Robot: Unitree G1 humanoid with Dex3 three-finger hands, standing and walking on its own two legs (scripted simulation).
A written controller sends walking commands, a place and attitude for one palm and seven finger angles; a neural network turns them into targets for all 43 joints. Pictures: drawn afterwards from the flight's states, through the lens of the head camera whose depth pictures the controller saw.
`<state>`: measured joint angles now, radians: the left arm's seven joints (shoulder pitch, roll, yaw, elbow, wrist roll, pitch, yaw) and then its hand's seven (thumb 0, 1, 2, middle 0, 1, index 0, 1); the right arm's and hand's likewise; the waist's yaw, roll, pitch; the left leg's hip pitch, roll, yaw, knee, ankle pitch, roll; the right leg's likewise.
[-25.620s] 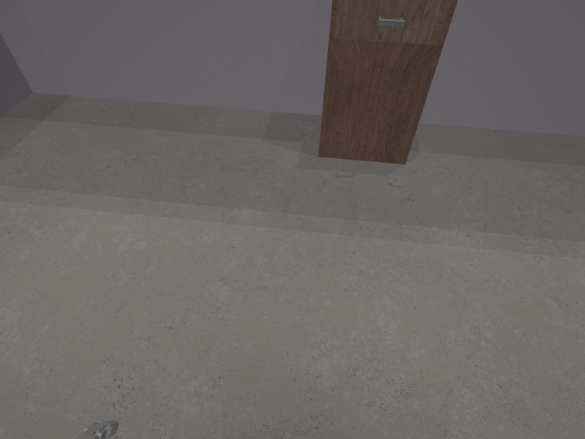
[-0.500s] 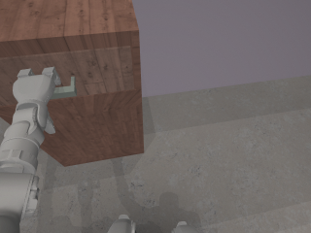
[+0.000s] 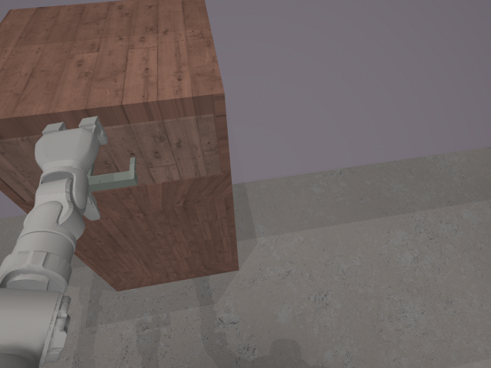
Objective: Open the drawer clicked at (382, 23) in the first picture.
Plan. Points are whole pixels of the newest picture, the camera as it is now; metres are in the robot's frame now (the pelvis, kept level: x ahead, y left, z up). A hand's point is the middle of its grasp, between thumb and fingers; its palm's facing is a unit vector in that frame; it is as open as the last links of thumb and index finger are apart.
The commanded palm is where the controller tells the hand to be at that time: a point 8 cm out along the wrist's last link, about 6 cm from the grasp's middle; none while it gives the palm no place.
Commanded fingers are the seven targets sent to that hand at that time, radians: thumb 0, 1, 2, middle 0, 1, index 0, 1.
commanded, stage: lift the fingers back up to retry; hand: left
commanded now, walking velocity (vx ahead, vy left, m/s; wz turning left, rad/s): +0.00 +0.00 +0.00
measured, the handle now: (110, 173) +0.49 +0.28 +0.00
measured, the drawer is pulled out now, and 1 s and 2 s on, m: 0.00 0.00 0.00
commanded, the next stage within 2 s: re-aim the fingers above the handle in 0.10 s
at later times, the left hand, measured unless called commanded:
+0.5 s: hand (82, 175) +0.43 +0.29 +0.06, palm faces -0.06 +0.02 -1.00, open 13.8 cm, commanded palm +0.42 +0.27 +0.12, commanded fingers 0.00 -0.50 0.30 -0.30 -1.20 -0.30 -1.20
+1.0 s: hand (73, 182) +0.42 +0.30 +0.06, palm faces -0.07 +0.01 -1.00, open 13.8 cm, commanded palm +0.42 +0.28 +0.12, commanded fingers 0.00 -0.50 0.30 -0.30 -1.20 -0.30 -1.20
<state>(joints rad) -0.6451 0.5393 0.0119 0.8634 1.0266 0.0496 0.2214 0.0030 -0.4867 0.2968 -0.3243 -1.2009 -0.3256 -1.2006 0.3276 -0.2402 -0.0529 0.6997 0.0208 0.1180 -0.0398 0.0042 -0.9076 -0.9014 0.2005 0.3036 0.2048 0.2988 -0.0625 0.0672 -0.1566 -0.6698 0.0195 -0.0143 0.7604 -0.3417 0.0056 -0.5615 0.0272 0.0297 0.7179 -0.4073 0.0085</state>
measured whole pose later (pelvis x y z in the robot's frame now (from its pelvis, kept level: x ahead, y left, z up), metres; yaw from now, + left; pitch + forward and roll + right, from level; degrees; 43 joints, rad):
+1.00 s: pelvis +0.00 -0.01 +0.00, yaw +1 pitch +15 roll -1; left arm -0.67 0.58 0.00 0.93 1.03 0.04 0.21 0.00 -0.49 0.30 -0.33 -1.20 -0.32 -1.20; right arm 0.33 -0.24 -0.06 0.71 0.03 0.11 -0.05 0.00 -0.91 -0.90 0.20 0.30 0.20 0.30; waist -0.06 0.05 -0.14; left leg -0.69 0.02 -0.03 0.76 -0.33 0.00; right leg -0.58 0.03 0.02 0.73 -0.41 0.00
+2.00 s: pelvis +0.00 -0.01 +0.00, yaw +1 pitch +14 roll -1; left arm -0.63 0.55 -0.02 0.86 1.01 -0.01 0.19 0.00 -0.49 0.30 -0.32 -1.20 -0.32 -1.20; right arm 0.34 -0.26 -0.08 0.71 0.02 0.11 -0.06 0.01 -0.91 -0.90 0.20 0.30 0.20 0.30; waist -0.05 0.05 -0.14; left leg -0.66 0.02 -0.04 0.75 -0.33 -0.01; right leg -0.55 0.03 0.01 0.71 -0.41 -0.01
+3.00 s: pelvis -0.01 +0.00 -0.01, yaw +0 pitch +18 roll -2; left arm -0.67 0.56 0.04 0.99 1.06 -0.04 0.25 0.00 -0.49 0.30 -0.32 -1.21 -0.32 -1.20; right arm 0.36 -0.23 -0.06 0.71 0.00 0.11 -0.05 0.00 -0.91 -0.90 0.20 0.30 0.21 0.30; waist -0.09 0.05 -0.16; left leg -0.79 0.03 -0.02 0.84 -0.35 0.00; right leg -0.68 0.04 0.02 0.80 -0.42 0.00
